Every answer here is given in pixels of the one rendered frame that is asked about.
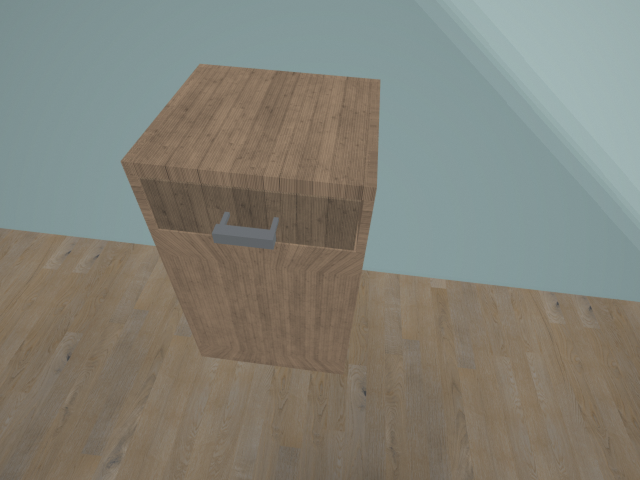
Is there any cabinet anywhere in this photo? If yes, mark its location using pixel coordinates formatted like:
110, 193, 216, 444
121, 64, 380, 375

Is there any handle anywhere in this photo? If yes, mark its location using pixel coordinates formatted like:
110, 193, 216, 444
212, 212, 279, 250

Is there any drawer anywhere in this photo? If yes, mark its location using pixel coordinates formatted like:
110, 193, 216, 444
139, 177, 361, 251

